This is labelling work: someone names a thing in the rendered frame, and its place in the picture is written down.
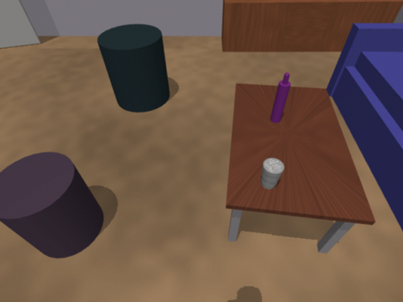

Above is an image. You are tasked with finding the sofa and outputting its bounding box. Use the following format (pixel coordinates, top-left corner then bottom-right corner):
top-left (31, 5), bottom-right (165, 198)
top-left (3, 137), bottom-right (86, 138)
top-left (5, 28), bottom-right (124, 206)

top-left (327, 23), bottom-right (403, 231)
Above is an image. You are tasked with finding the coffee table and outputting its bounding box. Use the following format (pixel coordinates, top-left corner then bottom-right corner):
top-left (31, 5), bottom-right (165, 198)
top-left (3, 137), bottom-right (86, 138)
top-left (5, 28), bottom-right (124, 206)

top-left (226, 83), bottom-right (376, 253)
